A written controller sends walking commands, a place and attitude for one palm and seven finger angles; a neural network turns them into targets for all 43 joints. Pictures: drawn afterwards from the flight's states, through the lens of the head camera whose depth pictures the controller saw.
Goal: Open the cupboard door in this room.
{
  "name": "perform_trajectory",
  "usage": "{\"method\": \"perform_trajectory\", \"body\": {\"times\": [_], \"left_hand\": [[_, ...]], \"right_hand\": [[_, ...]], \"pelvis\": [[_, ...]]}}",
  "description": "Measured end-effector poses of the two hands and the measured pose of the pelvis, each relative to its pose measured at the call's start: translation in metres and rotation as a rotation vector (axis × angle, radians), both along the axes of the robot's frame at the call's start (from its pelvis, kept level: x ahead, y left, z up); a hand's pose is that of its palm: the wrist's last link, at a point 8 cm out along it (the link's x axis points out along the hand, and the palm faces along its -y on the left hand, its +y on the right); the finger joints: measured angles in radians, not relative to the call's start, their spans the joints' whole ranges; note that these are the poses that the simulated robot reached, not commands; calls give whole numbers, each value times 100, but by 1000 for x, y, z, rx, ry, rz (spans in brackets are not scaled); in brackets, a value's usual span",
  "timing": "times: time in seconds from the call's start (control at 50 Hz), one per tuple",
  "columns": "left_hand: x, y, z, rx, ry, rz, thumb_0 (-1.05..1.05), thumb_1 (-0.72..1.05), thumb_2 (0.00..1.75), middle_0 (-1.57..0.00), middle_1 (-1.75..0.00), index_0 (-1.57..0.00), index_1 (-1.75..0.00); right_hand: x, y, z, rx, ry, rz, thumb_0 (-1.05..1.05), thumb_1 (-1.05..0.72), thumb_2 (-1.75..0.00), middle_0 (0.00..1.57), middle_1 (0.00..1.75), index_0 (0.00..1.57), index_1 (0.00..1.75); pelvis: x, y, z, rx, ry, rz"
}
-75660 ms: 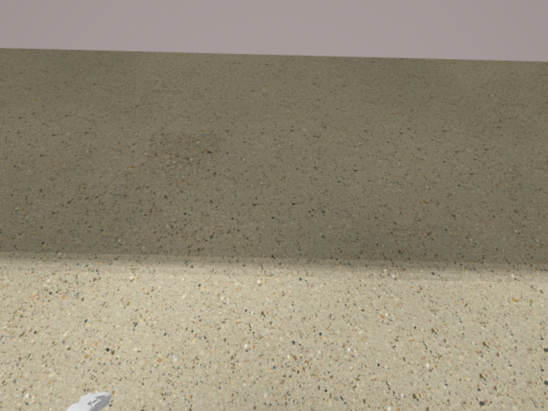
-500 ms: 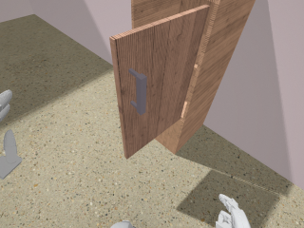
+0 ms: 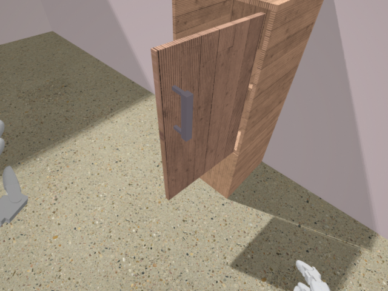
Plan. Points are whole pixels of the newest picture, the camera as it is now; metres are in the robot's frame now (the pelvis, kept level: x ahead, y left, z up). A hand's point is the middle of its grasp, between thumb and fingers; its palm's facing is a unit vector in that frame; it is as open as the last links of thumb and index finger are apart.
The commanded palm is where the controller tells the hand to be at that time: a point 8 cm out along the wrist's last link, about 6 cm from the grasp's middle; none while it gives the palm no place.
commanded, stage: stop stepping back and stand still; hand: left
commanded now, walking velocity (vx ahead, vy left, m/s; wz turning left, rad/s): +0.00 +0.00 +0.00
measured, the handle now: (181, 114) +0.51 +0.08 +0.09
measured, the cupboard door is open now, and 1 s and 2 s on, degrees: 85 85 85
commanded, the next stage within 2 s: let the arm hang, fingers relaxed in 0.32 s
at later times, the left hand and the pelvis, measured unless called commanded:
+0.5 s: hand (44, 238) +0.18 +0.27 +0.07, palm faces +0.29 -0.83 -0.47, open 7.4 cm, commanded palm none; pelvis -0.03 +0.01 +0.00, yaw +2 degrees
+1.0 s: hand out of the picture -0.16 +0.16 -0.16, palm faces +0.11 -0.97 -0.20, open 7.3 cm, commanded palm none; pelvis -0.03 +0.00 +0.00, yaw +3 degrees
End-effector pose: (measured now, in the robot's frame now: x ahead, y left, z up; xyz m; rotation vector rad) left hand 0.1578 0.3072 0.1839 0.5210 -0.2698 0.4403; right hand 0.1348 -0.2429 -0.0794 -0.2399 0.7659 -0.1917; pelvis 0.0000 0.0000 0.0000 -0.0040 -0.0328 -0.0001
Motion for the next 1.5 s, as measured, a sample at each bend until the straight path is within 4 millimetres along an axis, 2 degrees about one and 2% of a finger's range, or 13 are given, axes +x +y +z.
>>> {"method": "perform_trajectory", "body": {"times": [0.18,0.42,0.46,0.54,0.62,0.7,0.76,0.86,0.98,1.08,1.2,1.36,1.5], "left_hand": [[-22,-16,2,19,69,-83,1,89,90,-21,-30,-22,-30],[-29,1,-6,-27,77,20,1,89,90,-21,-30,-21,-30],[-20,2,-31,-33,172,-6,1,89,90,-20,-30,-21,-30],[-14,2,-151,-219,645,15,0,90,90,-19,-30,-20,-30],[-62,-31,-263,-421,1100,37,0,91,90,-19,-30,-20,-30],[-136,-81,-324,-605,1425,40,1,91,90,-19,-30,-20,-30],[-192,-91,-337,-689,1568,133,1,97,90,-20,-30,-21,-30],[-270,-99,-329,-765,1738,266,1,96,90,-20,-30,-21,-30],[-318,-102,-310,-771,1837,379,1,93,90,-20,-30,-20,-30],[-314,-105,-309,-759,1827,388,0,92,90,-19,-30,-20,-30],[-270,-113,-321,-760,1729,316,0,91,90,-19,-30,-20,-30],[-205,-125,-329,-763,1582,210,0,91,90,-19,-30,-20,-30],[-193,-123,-329,-744,1582,207,0,92,90,-20,-30,-20,-30]], "right_hand": [[8,27,18,45,-97,64,1,-90,-90,20,30,20,30],[2,22,12,21,-48,76,1,-90,-90,20,30,21,30],[1,18,2,34,-24,110,1,-90,-90,20,30,20,30],[-10,2,-26,34,114,105,1,-90,-90,20,30,21,30],[-41,-12,-35,14,230,43,1,-90,-90,20,30,20,30],[-86,-18,-38,-12,391,-7,1,-90,-90,20,30,20,30],[-122,-15,-41,-14,530,-28,1,-90,-90,20,30,20,30],[-167,0,-50,26,700,-46,1,-90,-90,19,30,20,30],[-186,25,-63,115,757,-53,1,-90,-90,20,30,20,30],[-183,42,-71,173,741,-55,1,-90,-90,20,30,20,30],[-171,51,-74,196,705,-52,1,-90,-90,20,30,20,30],[-161,39,-70,164,685,-56,1,-91,-90,20,30,20,30],[-150,26,-67,141,666,-68,1,-91,-90,19,30,20,30]], "pelvis": [[-18,-1,6,-26,19,6],[-21,2,9,-23,11,21],[-23,3,6,-31,29,33],[-29,7,-2,-32,30,41],[-31,5,-5,-21,13,42],[-31,2,-2,-18,4,45],[-30,-2,1,-20,7,53],[-28,-3,4,-22,10,63],[-26,-3,5,-17,2,61],[-22,-3,4,-13,-6,55],[-16,-4,3,-5,-11,52],[-10,-7,4,3,-6,55],[-5,-12,4,3,-5,52]]}}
